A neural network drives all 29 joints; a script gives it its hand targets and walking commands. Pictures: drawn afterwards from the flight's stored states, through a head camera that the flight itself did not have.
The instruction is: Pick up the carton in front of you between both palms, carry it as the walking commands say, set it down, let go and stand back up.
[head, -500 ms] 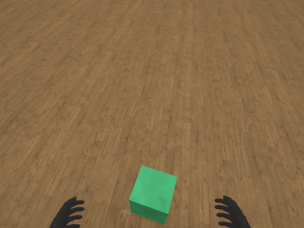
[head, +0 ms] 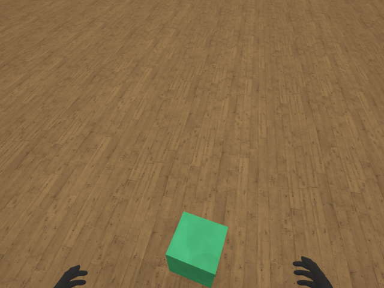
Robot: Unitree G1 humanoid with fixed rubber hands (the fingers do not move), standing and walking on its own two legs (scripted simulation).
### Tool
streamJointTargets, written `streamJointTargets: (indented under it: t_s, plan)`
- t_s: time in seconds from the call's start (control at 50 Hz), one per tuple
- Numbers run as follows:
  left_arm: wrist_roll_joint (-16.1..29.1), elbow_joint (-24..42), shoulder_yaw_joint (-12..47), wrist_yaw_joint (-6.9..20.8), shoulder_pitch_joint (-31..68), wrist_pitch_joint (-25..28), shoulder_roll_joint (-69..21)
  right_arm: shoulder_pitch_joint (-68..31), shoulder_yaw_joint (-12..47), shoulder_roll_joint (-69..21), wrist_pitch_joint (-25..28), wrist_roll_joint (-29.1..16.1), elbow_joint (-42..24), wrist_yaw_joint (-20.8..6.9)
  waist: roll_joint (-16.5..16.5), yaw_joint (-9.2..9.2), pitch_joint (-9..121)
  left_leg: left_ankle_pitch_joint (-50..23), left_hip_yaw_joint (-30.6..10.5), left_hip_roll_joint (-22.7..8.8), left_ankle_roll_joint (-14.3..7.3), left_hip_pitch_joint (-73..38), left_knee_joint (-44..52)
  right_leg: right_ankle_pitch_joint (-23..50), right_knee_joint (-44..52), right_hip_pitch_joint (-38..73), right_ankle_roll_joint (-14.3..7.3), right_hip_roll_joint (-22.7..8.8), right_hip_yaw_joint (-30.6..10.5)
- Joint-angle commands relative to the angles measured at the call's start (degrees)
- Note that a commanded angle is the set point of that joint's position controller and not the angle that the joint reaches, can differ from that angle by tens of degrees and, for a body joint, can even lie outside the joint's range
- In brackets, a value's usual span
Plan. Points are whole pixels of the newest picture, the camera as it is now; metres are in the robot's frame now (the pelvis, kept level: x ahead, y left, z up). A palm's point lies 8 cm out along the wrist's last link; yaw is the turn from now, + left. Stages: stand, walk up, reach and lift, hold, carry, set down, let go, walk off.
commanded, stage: stand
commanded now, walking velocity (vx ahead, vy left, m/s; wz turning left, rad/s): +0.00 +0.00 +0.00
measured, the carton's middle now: (197, 250) +0.42 -0.02 -0.64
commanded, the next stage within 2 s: none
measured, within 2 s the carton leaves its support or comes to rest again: neither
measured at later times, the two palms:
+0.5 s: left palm out of the picture +0.12 +0.31 -0.09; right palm out of the picture +0.15 -0.28 -0.09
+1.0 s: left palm out of the picture +0.10 +0.32 -0.09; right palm out of the picture +0.11 -0.28 -0.09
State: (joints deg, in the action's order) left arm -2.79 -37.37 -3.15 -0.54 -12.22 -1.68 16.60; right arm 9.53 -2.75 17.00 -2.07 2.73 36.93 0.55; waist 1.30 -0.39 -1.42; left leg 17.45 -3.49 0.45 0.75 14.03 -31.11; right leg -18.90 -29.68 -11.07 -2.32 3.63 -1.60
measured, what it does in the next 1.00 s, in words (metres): stands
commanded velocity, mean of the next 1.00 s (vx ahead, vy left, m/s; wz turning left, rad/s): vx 0.00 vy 0.00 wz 0.00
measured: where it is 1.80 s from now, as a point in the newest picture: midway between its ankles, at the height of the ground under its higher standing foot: outside the picture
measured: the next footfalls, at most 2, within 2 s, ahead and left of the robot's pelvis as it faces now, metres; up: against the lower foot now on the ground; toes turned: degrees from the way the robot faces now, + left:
none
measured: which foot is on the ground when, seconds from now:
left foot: down 0.00-1.00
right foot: down 0.00-1.00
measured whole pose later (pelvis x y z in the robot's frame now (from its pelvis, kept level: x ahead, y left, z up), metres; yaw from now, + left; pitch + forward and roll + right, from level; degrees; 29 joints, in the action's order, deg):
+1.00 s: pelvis +0.00 +0.02 +0.01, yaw +0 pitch -2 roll +0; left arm -1.7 -53.7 -1.5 -1.0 -8.0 0.1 20.4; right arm 7.1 -0.5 21.1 0.7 1.1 55.0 1.5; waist -0.1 -0.2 -1.8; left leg 12.4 -2.6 1.9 -0.7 6.8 -21.1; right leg -14.3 -20.5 -4.3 -0.9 1.7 -2.7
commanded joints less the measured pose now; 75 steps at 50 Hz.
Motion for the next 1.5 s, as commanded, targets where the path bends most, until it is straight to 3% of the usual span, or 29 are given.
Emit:
streamJointTargets:
  t_s: [0.0, 0.02, 0.04, 0.06, 0.1, 0.12, 0.16, 0.26, 0.32, 0.36, 0.44, 0.52, 0.54, 0.58, 0.64, 0.76, 0.8, 0.94, 0.98, 1.08, 1.16, 1.28, 1.3, 1.32, 1.34, 1.4, 1.42, 1.46, 1.48]
  plan:
    - [-0.06, 2.22, -1.43, -0.79, 2.60, 1.37, 7.32, -2.50, -2.12, 6.43, 1.98, 0.19, -2.33, 0.59, -3.79, 1.06, 4.22, -12.13, -2.13, -3.53, -1.01, -6.45, 2.96, 12.65, 6.86, -4.09, 1.95, -7.51, -5.31]
    - [0.73, 1.34, -1.57, -0.77, 1.51, 1.23, 7.58, -3.57, -1.85, 8.23, 2.10, -0.24, -1.62, 0.50, -3.70, -1.25, 4.44, -13.98, -2.68, -3.29, -1.02, -4.73, 2.64, 14.37, 6.16, -1.70, 1.59, -6.18, -3.87]
    - [-0.27, 1.51, -2.24, -1.25, 2.68, 1.82, 9.33, -3.60, -2.04, 8.79, 2.05, -0.25, -0.19, 0.51, 0.28, 0.42, 5.03, -14.78, -1.63, -2.78, -0.48, -4.92, 2.20, 17.90, 6.17, -1.98, 2.20, -6.64, -5.47]
    - [0.54, 1.13, -1.60, -1.02, 3.47, 1.46, 8.76, -1.78, -2.03, 8.60, 2.18, -0.52, 0.98, 0.52, -2.58, 0.47, 4.33, -15.15, -2.74, -3.53, -0.84, -5.98, 2.76, 17.92, 6.99, -1.99, 2.12, -7.08, -4.74]
    - [0.44, -0.80, -2.82, -1.25, 1.98, 1.77, 11.17, -3.41, -1.60, 9.45, 1.93, 0.02, 1.18, 0.55, -0.15, -0.41, 4.50, -20.02, -2.76, -3.31, -0.35, -4.36, 3.21, 21.18, 6.26, 2.25, 2.95, -6.92, -5.32]
    - [0.96, -1.61, -2.85, -1.29, 2.28, 1.59, 11.34, -4.02, -2.14, 9.28, 1.98, -0.63, 1.84, 0.60, -5.33, -0.75, 6.74, -21.85, -2.62, -3.47, -0.41, -6.81, 2.44, 25.63, 5.90, 3.04, 2.31, -7.08, -4.53]
    - [1.23, -1.52, -1.62, -0.84, 2.56, 1.37, 10.35, -3.58, -2.11, 11.01, 2.08, -0.80, 3.03, 0.88, -0.84, 0.09, 5.01, -23.95, -2.35, -4.50, -1.28, -7.72, 1.99, 27.62, 5.46, -0.05, 1.75, -7.91, -4.89]
    - [0.49, -4.71, -2.34, -1.63, 1.41, 1.78, 11.98, -1.64, -1.70, 11.45, 2.19, -0.16, 6.98, 0.87, -2.79, -0.82, 6.36, -26.32, -2.29, -4.21, -0.99, -5.90, 2.74, 34.07, 5.75, 6.28, 3.77, -9.91, -7.06]
    - [0.98, -4.52, -2.06, -1.43, 1.70, 1.44, 11.14, -2.23, -0.62, 11.34, 2.14, -1.20, 7.62, 1.36, 1.05, -0.46, 8.47, -25.17, -3.43, -5.55, -2.06, -9.61, 4.52, 23.96, 5.89, 4.42, 1.18, -8.20, -5.18]
    - [0.46, -5.76, -1.45, -1.31, 2.65, 1.72, 11.92, -3.15, -0.83, 12.38, 2.31, -0.92, 7.25, 1.31, -3.28, -0.10, 4.76, -24.39, -4.53, -4.94, -2.24, -9.66, 6.31, 23.80, 6.70, 2.37, 2.15, -7.43, -4.45]
    - [0.65, -7.42, -0.89, -1.23, 1.83, 2.24, 12.01, -2.94, -0.73, 11.66, 2.91, -0.99, 8.66, 1.17, 0.04, -0.42, 4.53, -24.66, -3.27, -4.46, -1.71, -8.98, 5.87, 28.24, 7.46, 4.90, 1.95, -8.88, -5.30]
    - [0.58, -8.83, -0.82, -1.21, 1.78, 1.51, 10.51, -3.98, -0.63, 12.57, 3.34, -0.93, 9.59, 1.58, -2.27, -1.41, 4.76, -27.63, -4.50, -5.35, -1.78, -8.43, 6.38, 26.60, 7.25, 5.73, 1.55, -7.88, -4.93]
    - [0.99, -8.14, -0.15, -0.90, 5.29, 1.40, 10.44, -5.22, -1.32, 14.14, 3.18, -1.23, 9.03, 1.46, 0.94, 0.10, 4.44, -24.36, -4.11, -5.56, -1.32, -8.86, 7.12, 21.85, 7.34, 4.18, 1.51, -7.89, -4.46]
    - [0.82, -9.42, -0.67, -1.46, 4.10, 1.69, 11.89, -4.16, -0.58, 12.38, 2.83, -1.30, 9.97, 1.39, -2.06, -0.06, 3.20, -19.28, -4.80, -6.82, -2.44, -9.00, 7.39, 20.01, 8.05, 2.29, 1.22, -8.09, -5.12]
    - [1.22, -10.84, -0.34, -1.14, 3.73, 1.84, 12.07, -3.55, -0.10, 11.86, 3.81, -1.60, 11.30, 1.47, 1.86, 0.04, 3.57, -18.19, -5.78, -6.68, -3.28, -7.59, 8.67, 18.16, 9.11, 4.63, 0.47, -8.73, -6.83]
    - [1.56, -11.96, -0.29, -0.90, 4.47, 1.86, 11.80, -5.22, 0.24, 11.96, 3.92, -1.02, 12.96, 1.43, -3.93, -0.94, 6.13, -25.26, -3.54, -5.52, -1.95, -12.45, 7.32, 25.78, 9.40, 5.05, 1.45, -7.86, -3.43]
    - [0.37, -12.20, -0.16, -0.68, 6.14, 2.17, 11.88, -4.09, -0.28, 14.29, 3.43, -1.09, 13.79, 1.39, 0.50, 0.53, 4.41, -25.35, -3.81, -5.41, -1.57, -11.77, 9.38, 23.64, 9.81, 5.64, 1.97, -8.57, -5.17]
    - [0.62, -13.75, -0.41, -0.66, 5.21, 2.51, 13.39, -4.99, 0.70, 12.52, 3.27, -1.71, 15.13, 1.41, -2.77, 0.10, 0.54, -13.25, -5.21, -5.48, -1.83, -8.71, 13.21, 10.93, 13.42, 3.77, 1.05, -8.52, -6.01]
    - [1.34, -14.52, 0.12, -0.49, 6.56, 2.30, 12.68, -5.44, 0.14, 14.66, 3.47, -1.45, 16.06, 0.86, 2.02, 0.33, 0.20, -12.58, -4.81, -5.36, -2.13, -8.00, 12.84, 10.50, 13.23, 2.71, 0.74, -9.02, -7.00]
    - [1.67, -14.72, 0.39, -0.62, 4.30, 2.64, 12.13, -5.30, 0.57, 13.67, 3.64, -1.36, 16.37, 0.81, -4.26, -0.46, 2.89, -16.65, -4.68, -6.13, -2.43, -8.59, 12.25, 14.61, 13.04, 4.94, 1.13, -8.99, -6.69]
    - [1.79, -15.83, 0.82, -0.53, 6.50, 2.89, 14.26, -4.13, 0.06, 15.47, 3.12, -1.58, 17.41, 0.89, 0.10, -0.44, 0.80, -17.47, -4.70, -5.60, -1.93, -9.27, 12.33, 16.07, 13.19, 3.93, 1.02, -9.72, -7.00]
    - [1.62, -16.75, 0.76, -0.42, 7.29, 2.87, 13.44, -4.36, 1.01, 12.96, 3.25, -1.72, 18.64, 1.13, -3.39, 0.93, -0.42, -15.65, -4.92, -5.37, -1.58, -7.53, 13.26, 15.34, 13.84, 4.70, 1.21, -8.84, -6.53]
    - [1.67, -16.81, 0.77, -0.50, 5.76, 2.78, 13.75, -5.37, 0.33, 14.41, 3.62, -1.58, 18.86, 0.55, -0.96, -0.52, 3.95, -16.16, -5.21, -5.95, -2.35, -9.95, 12.48, 17.20, 13.52, 6.16, 0.90, -9.36, -6.50]
    - [1.28, -17.32, 1.07, -0.59, 6.07, 2.39, 13.31, -4.00, 0.11, 15.27, 3.36, -1.89, 19.53, 0.28, 1.80, 1.20, 0.83, -15.72, -4.13, -5.28, -1.62, -9.16, 13.45, 16.62, 14.11, 4.52, 0.85, -9.61, -6.26]
    - [1.77, -16.75, 0.21, -0.73, 6.88, 2.64, 14.77, -4.83, 0.62, 13.36, 3.28, -1.56, 19.99, 0.44, -1.52, 0.32, 3.42, -15.27, -5.44, -6.49, -2.30, -10.26, 13.20, 14.18, 13.97, 5.43, 0.74, -10.06, -7.29]
    - [1.04, -17.80, 0.82, -0.68, 7.38, 2.36, 12.86, -6.53, 0.30, 15.97, 2.90, -2.17, 18.82, 0.45, 0.46, 0.50, 2.54, -14.63, -5.12, -7.04, -2.18, -9.07, 11.99, 13.23, 14.09, 4.13, 0.32, -9.39, -6.44]
    - [0.93, -18.47, 0.69, -0.77, 5.83, 2.57, 14.44, -5.31, 0.57, 14.30, 3.00, -1.19, 19.89, 0.46, -3.19, 0.26, -0.10, -13.72, -5.21, -6.27, -2.22, -8.68, 13.70, 12.71, 14.17, 4.58, 1.15, -9.24, -5.53]
    - [1.79, -18.53, 1.13, -0.71, 7.35, 2.86, 14.53, -4.03, 0.62, 14.58, 3.28, -1.72, 20.16, 0.49, -0.15, 0.38, -0.02, -13.00, -5.61, -5.89, -2.31, -6.73, 14.85, 11.00, 13.67, 4.42, 0.84, -9.65, -7.57]
    - [1.77, -17.58, 0.96, -0.65, 5.85, 2.86, 14.14, -4.47, 0.60, 16.19, 3.11, -2.05, 20.31, 0.30, -2.68, 0.27, 2.39, -13.00, -5.59, -6.58, -2.60, -8.00, 13.46, 12.15, 14.22, 4.30, 0.99, -8.99, -6.58]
